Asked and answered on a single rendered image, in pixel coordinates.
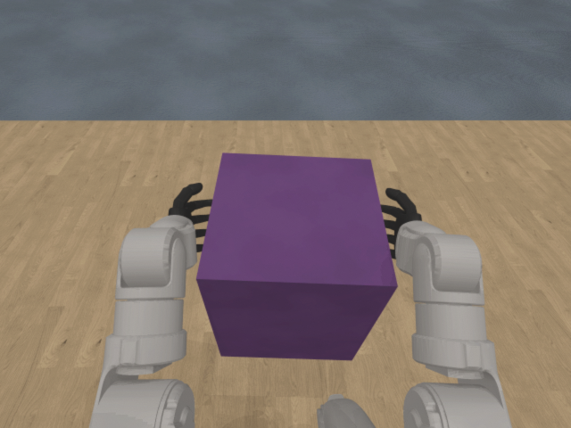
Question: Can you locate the robot left forearm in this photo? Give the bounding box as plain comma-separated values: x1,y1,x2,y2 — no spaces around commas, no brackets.
89,215,197,428

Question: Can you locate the left robot upper arm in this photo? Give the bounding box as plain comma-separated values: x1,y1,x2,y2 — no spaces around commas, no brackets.
91,379,194,428

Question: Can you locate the right robot thigh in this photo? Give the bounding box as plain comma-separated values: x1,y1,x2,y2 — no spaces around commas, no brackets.
317,399,376,428

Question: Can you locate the carton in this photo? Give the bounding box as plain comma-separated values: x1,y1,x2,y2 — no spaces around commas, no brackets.
196,152,398,360

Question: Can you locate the right robot hand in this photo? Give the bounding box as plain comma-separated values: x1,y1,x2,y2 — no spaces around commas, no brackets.
380,188,422,259

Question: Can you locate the left robot hand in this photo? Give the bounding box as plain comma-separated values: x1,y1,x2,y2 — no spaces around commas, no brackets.
168,183,212,252

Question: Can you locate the robot right forearm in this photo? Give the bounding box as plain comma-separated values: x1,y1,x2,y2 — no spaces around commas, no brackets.
395,220,512,428

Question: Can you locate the right robot upper arm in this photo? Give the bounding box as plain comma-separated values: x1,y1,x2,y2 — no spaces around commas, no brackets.
403,383,510,428

